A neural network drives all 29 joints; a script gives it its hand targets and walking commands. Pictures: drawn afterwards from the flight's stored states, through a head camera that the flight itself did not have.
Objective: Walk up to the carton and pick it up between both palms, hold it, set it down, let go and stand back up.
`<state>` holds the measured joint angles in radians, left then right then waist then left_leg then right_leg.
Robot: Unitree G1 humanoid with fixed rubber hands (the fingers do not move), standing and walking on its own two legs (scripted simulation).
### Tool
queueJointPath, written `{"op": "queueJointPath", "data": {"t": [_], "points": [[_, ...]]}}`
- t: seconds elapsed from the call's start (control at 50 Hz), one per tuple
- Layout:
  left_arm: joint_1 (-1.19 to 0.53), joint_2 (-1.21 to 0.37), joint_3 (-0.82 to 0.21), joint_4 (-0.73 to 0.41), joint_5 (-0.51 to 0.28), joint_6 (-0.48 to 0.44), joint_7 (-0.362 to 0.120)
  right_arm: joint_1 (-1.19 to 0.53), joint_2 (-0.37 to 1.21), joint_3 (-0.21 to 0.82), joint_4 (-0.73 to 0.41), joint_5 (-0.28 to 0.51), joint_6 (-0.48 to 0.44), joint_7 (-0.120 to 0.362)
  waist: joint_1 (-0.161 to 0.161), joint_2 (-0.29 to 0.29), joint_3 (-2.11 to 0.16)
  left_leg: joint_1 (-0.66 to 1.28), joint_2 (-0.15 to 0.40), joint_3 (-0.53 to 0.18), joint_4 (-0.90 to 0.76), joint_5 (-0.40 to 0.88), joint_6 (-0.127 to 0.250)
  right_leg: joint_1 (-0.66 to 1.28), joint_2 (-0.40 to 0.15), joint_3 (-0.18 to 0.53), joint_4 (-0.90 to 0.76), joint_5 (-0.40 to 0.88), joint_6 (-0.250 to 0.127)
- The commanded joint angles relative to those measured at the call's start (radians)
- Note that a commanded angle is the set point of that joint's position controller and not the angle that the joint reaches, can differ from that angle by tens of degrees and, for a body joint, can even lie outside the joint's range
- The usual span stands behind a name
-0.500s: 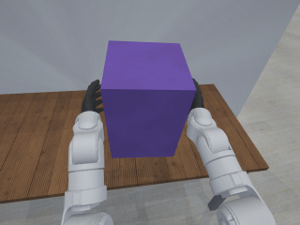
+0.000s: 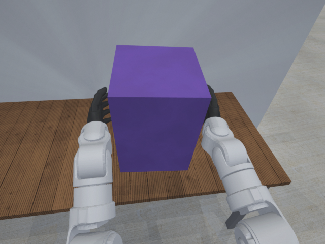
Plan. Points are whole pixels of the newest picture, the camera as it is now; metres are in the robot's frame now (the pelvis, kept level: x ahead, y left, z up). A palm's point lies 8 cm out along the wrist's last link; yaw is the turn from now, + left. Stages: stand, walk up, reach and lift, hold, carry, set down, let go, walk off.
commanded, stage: hold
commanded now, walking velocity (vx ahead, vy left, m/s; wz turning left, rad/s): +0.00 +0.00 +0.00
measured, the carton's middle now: (155, 112) +0.38 +0.02 +0.17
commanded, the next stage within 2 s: none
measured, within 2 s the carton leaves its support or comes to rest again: neither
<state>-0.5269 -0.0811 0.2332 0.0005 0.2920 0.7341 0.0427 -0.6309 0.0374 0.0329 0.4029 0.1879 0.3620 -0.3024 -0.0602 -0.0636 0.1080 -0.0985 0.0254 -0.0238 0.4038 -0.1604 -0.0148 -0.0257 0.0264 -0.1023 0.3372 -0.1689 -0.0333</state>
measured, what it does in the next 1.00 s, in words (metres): stands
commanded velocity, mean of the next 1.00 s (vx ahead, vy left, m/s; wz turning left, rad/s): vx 0.00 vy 0.00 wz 0.00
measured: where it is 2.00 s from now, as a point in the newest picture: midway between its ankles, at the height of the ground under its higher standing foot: outside the picture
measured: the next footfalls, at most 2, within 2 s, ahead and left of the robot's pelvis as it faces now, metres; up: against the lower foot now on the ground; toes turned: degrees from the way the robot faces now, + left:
none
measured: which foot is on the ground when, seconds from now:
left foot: down 0.00-1.00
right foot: down 0.00-1.00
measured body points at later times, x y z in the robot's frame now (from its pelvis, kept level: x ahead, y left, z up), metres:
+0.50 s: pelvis +0.00 +0.00 +0.00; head -0.01 +0.03 +0.45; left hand +0.37 +0.15 +0.16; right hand +0.38 -0.11 +0.16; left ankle +0.05 +0.12 -0.74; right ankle +0.02 -0.09 -0.74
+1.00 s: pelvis +0.00 +0.00 +0.00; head -0.01 +0.03 +0.45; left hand +0.37 +0.15 +0.16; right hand +0.38 -0.11 +0.16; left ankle +0.05 +0.12 -0.74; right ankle +0.02 -0.09 -0.74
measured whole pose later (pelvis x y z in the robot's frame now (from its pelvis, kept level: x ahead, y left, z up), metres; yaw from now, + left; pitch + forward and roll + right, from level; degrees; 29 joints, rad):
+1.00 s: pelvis +0.00 +0.00 +0.00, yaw +0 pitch -8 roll -1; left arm -0.51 -0.08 0.23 -0.01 0.30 0.72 0.04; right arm -0.62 0.03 0.04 0.40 0.19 0.34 -0.30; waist -0.07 -0.07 0.11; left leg -0.10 0.02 -0.03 0.41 -0.17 -0.01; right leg -0.03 0.03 -0.10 0.33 -0.17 -0.03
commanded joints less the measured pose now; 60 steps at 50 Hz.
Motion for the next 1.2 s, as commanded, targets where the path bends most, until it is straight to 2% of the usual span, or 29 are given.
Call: {"op": "queueJointPath", "data": {"t": [0.0,0.06,0.12,0.18,0.26,0.28,0.34,0.42,0.5,0.54,0.58,0.64,0.74,0.82,0.9,0.92,0.96,1.06,1.12,1.18], "points": [[-0.784,-0.563,-0.607,-0.167,-0.193,-0.091,-0.137,-0.867,0.603,0.416,-0.399,0.071,-0.096,0.118,-0.021,0.113,-0.625,0.204,-0.055,0.015,-0.024,0.224,-0.006,0.071,0.023,0.021,-0.040,0.204,0.096],[-0.797,-0.577,-0.620,-0.184,-0.200,-0.094,-0.135,-0.863,0.601,0.408,-0.390,0.070,-0.099,0.121,-0.034,0.127,-0.633,0.225,-0.051,0.008,-0.022,0.233,-0.014,0.067,0.026,0.025,-0.042,0.208,0.090],[-0.808,-0.572,-0.594,-0.137,-0.181,-0.094,-0.137,-0.872,0.597,0.386,-0.363,0.051,-0.094,0.125,-0.022,0.137,-0.593,0.196,-0.052,0.012,-0.034,0.176,-0.008,0.048,0.021,0.019,-0.049,0.136,0.086],[-0.797,-0.581,-0.596,-0.130,-0.180,-0.094,-0.137,-0.873,0.595,0.383,-0.359,0.051,-0.103,0.129,-0.023,0.144,-0.596,0.204,-0.052,0.016,-0.030,0.190,-0.009,0.049,0.021,0.020,-0.050,0.145,0.086],[-0.822,-0.567,-0.576,-0.107,-0.177,-0.102,-0.137,-0.874,0.599,0.366,-0.311,0.035,-0.103,0.132,-0.026,0.130,-0.574,0.186,-0.051,0.019,-0.049,0.149,0.001,0.041,0.014,0.024,-0.060,0.128,0.088],[-0.823,-0.567,-0.566,-0.099,-0.172,-0.100,-0.139,-0.893,0.604,0.369,-0.324,0.035,-0.107,0.134,-0.017,0.113,-0.584,0.184,-0.053,0.018,-0.052,0.140,0.006,0.048,0.015,0.020,-0.056,0.129,0.090],[-0.795,-0.585,-0.585,-0.123,-0.181,-0.102,-0.140,-0.904,0.608,0.398,-0.384,0.056,-0.119,0.127,-0.019,0.118,-0.653,0.214,-0.055,0.012,-0.028,0.226,-0.001,0.081,0.019,0.022,-0.042,0.215,0.095],[-0.779,-0.575,-0.585,-0.141,-0.180,-0.102,-0.136,-0.885,0.605,0.420,-0.387,0.072,-0.116,0.122,-0.011,0.115,-0.641,0.222,-0.058,0.018,-0.020,0.260,-0.004,0.081,0.022,0.024,-0.043,0.231,0.097],[-0.794,-0.555,-0.576,-0.138,-0.177,-0.100,-0.136,-0.883,0.611,0.410,-0.369,0.060,-0.110,0.120,-0.005,0.102,-0.615,0.184,-0.057,0.022,-0.037,0.204,0.008,0.082,0.016,0.031,-0.044,0.197,0.102],[-0.801,-0.553,-0.581,-0.151,-0.179,-0.101,-0.139,-0.858,0.609,0.399,-0.353,0.063,-0.108,0.120,-0.016,0.118,-0.619,0.193,-0.057,0.022,-0.037,0.203,0.001,0.087,0.016,0.031,-0.042,0.204,0.098],[-0.794,-0.557,-0.585,-0.159,-0.173,-0.100,-0.138,-0.855,0.609,0.411,-0.359,0.066,-0.108,0.119,-0.010,0.134,-0.621,0.203,-0.060,0.018,-0.024,0.235,-0.006,0.088,0.015,0.030,-0.036,0.239,0.101],[-0.799,-0.559,-0.600,-0.171,-0.187,-0.099,-0.143,-0.848,0.600,0.397,-0.363,0.060,-0.107,0.115,-0.032,0.134,-0.620,0.214,-0.057,0.017,-0.025,0.227,-0.011,0.076,0.020,0.020,-0.042,0.220,0.097],[-0.794,-0.560,-0.586,-0.148,-0.177,-0.097,-0.150,-0.849,0.601,0.387,-0.362,0.050,-0.106,0.118,-0.031,0.123,-0.590,0.194,-0.058,0.015,-0.035,0.191,-0.006,0.080,0.016,0.022,-0.046,0.191,0.096],[-0.786,-0.576,-0.618,-0.171,-0.189,-0.103,-0.140,-0.861,0.591,0.412,-0.398,0.064,-0.117,0.121,-0.033,0.135,-0.639,0.241,-0.053,0.007,-0.011,0.272,-0.022,0.070,0.027,0.012,-0.037,0.232,0.092],[-0.753,-0.562,-0.607,-0.176,-0.184,-0.095,-0.137,-0.847,0.585,0.426,-0.399,0.073,-0.111,0.117,-0.026,0.114,-0.625,0.233,-0.053,0.009,-0.015,0.275,-0.013,0.078,0.025,0.016,-0.040,0.246,0.096],[-0.759,-0.563,-0.612,-0.173,-0.185,-0.095,-0.138,-0.846,0.586,0.425,-0.406,0.077,-0.113,0.116,-0.026,0.123,-0.629,0.233,-0.056,0.008,-0.010,0.277,-0.015,0.082,0.020,0.021,-0.038,0.257,0.099],[-0.765,-0.570,-0.621,-0.214,-0.190,-0.100,-0.136,-0.847,0.596,0.434,-0.426,0.080,-0.114,0.116,-0.022,0.120,-0.650,0.238,-0.057,0.009,-0.007,0.301,-0.015,0.097,0.028,0.015,-0.029,0.280,0.096],[-0.756,-0.564,-0.621,-0.199,-0.185,-0.090,-0.132,-0.818,0.573,0.426,-0.396,0.076,-0.105,0.120,-0.026,0.135,-0.598,0.242,-0.050,0.007,-0.018,0.263,-0.023,0.061,0.026,0.017,-0.041,0.218,0.088],[-0.740,-0.555,-0.587,-0.157,-0.165,-0.076,-0.139,-0.825,0.562,0.400,-0.368,0.058,-0.101,0.121,-0.018,0.125,-0.562,0.219,-0.051,0.016,-0.033,0.219,-0.011,0.059,0.024,0.014,-0.054,0.171,0.089],[-0.764,-0.567,-0.604,-0.183,-0.182,-0.081,-0.143,-0.842,0.570,0.397,-0.386,0.066,-0.111,0.123,-0.028,0.133,-0.612,0.241,-0.050,0.016,-0.020,0.254,-0.017,0.068,0.026,0.010,-0.046,0.205,0.089]]}}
